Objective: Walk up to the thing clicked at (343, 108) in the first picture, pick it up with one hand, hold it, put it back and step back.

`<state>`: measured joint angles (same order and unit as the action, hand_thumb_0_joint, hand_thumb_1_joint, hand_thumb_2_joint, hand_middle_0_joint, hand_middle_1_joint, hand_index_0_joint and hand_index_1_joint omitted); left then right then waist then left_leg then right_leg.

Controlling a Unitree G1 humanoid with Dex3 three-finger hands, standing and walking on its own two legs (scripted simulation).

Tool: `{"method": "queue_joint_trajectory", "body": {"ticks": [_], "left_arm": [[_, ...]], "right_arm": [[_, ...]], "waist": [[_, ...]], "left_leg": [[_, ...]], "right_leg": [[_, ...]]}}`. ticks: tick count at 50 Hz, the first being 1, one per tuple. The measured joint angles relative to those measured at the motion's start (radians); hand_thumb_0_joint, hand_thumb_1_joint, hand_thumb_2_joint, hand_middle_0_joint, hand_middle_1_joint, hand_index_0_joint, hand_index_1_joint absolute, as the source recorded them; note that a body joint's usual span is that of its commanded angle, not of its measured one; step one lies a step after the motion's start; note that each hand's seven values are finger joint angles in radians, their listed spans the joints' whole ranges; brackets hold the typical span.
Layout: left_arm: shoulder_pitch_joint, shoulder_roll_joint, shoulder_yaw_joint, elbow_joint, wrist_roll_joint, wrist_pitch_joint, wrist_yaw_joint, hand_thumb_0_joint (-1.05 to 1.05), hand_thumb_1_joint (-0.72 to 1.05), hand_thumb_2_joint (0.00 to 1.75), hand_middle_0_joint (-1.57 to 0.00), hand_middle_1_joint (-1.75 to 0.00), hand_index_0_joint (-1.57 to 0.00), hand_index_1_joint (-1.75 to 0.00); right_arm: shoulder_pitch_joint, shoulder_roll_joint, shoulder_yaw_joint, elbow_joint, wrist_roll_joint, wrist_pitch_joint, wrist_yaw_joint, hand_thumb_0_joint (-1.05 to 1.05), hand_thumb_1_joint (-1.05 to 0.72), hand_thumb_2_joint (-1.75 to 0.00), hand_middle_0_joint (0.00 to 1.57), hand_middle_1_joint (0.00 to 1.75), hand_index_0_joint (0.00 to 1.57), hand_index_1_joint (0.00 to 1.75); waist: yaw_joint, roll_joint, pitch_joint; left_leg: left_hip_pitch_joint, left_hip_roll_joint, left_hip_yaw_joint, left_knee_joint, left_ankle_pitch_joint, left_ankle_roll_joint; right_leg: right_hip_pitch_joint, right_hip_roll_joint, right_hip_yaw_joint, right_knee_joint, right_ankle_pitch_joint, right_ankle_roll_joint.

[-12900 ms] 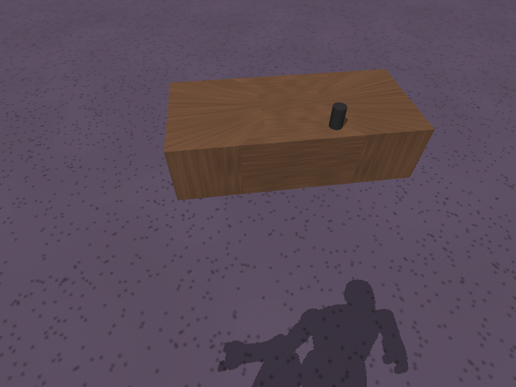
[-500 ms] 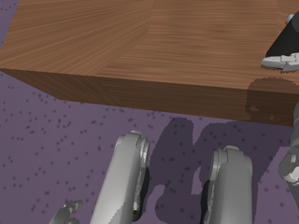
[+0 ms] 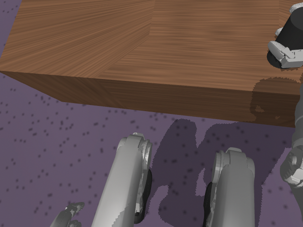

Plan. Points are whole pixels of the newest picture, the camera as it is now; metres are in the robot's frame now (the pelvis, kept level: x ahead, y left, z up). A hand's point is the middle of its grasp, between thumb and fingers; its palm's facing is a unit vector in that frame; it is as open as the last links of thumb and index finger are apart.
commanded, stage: settle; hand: right
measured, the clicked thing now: (294, 40) +0.55 -0.24 +0.00
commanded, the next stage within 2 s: lift in 1.22 s
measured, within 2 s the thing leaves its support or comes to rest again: leaves its support in 0.06 s
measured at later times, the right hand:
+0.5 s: hand out of the picture +0.55 -0.24 +0.08, palm faces +0.16 +0.99 -0.03, open 9.4 cm
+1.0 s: hand out of the picture +0.54 -0.24 +0.12, palm faces +0.17 +0.99 -0.02, open 9.4 cm
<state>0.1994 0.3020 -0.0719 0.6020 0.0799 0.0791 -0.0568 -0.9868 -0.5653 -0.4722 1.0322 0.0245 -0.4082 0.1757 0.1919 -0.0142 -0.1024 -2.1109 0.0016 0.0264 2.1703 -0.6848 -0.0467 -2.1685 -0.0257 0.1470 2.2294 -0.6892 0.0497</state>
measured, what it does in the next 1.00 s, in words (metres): rises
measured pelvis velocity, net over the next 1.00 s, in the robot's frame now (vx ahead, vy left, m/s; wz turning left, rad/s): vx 0.02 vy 0.00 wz -0.03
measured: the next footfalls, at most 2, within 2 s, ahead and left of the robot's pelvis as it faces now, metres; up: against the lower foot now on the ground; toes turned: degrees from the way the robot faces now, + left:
none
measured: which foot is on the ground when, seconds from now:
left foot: down 0.00-1.00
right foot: down 0.00-1.00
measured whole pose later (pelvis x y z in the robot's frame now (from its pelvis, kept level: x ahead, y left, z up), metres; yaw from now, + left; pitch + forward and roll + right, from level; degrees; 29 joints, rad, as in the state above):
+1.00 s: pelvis +0.02 +0.00 +0.11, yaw -2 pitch +36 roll +5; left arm 0.21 0.26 -0.02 0.61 0.04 0.05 -0.02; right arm -0.90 -0.49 -0.45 0.94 0.06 -0.34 0.15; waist 0.16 -0.03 -0.16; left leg -1.82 0.01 0.02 1.84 -0.66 -0.04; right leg -1.86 -0.05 0.10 1.89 -0.67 0.04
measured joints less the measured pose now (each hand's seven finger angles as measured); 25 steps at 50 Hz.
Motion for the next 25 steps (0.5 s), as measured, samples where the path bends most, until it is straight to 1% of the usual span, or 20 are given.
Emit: {"method": "queue_joint_trajectory", "body": {"ticks": [2, 3, 10, 13, 20, 25], "left_arm": [[-0.002, -0.004, 0.003, -0.001, -0.002, 0.002, 0.002, 0.00, 0.89, 0.90, -0.20, -0.30, -0.20, -0.30], [-0.003, -0.005, 0.006, -0.001, -0.003, 0.002, 0.003, 0.00, 0.89, 0.90, -0.20, -0.30, -0.20, -0.30], [-0.006, -0.020, 0.021, 0.005, -0.012, 0.005, 0.013, 0.00, 0.90, 0.90, -0.20, -0.30, -0.20, -0.30], [-0.006, -0.024, 0.028, 0.008, -0.018, 0.005, 0.019, 0.00, 0.90, 0.90, -0.20, -0.30, -0.19, -0.30], [-0.003, -0.027, 0.040, 0.007, -0.033, -0.005, 0.026, 0.00, 0.90, 0.90, -0.20, -0.30, -0.19, -0.30], [0.002, -0.021, 0.046, 0.000, -0.039, -0.013, 0.027, 0.00, 0.90, 0.90, -0.20, -0.30, -0.19, -0.30]], "right_arm": [[0.010, 0.007, -0.001, -0.019, -0.002, 0.013, -0.004, -0.04, 0.25, -1.08, 0.81, 1.01, 0.71, 0.99], [0.015, 0.011, -0.003, -0.030, -0.003, 0.020, -0.007, -0.04, 0.26, -1.09, 0.81, 1.03, 0.71, 1.01], [0.041, 0.033, -0.003, -0.090, -0.005, 0.053, -0.028, -0.04, 0.26, -1.09, 0.81, 1.03, 0.71, 1.01], [0.045, 0.038, 0.001, -0.104, 0.001, 0.066, -0.031, -0.04, 0.26, -1.09, 0.81, 1.03, 0.71, 1.01], [0.040, 0.035, 0.008, -0.080, 0.011, 0.085, -0.024, -0.04, 0.26, -1.10, 0.81, 1.03, 0.71, 1.01], [0.042, 0.041, 0.012, -0.066, 0.017, 0.082, -0.013, -0.04, 0.26, -1.10, 0.81, 1.03, 0.71, 1.01]], "waist": [[0.000, -0.001, -0.001], [0.000, -0.002, -0.002], [-0.007, -0.004, -0.013], [-0.012, -0.006, -0.020], [-0.019, -0.012, -0.045], [-0.021, -0.013, -0.053]], "left_leg": [[0.006, 0.000, 0.000, -0.005, -0.001, -0.001], [0.009, 0.001, 0.000, -0.009, -0.002, -0.001], [0.047, 0.004, -0.007, -0.050, -0.005, 0.001], [0.071, 0.006, -0.010, -0.076, -0.004, 0.002], [0.132, 0.005, -0.009, -0.148, 0.002, 0.005], [0.167, 0.006, -0.010, -0.190, 0.009, 0.007]], "right_leg": [[0.005, -0.001, -0.001, -0.005, -0.002, -0.001], [0.009, -0.001, -0.002, -0.009, -0.002, -0.001], [0.050, -0.004, -0.015, -0.055, -0.003, -0.004], [0.077, -0.006, -0.022, -0.084, -0.002, -0.005], [0.142, -0.013, -0.030, -0.158, 0.002, -0.008], [0.179, -0.017, -0.036, -0.201, 0.008, -0.010]]}}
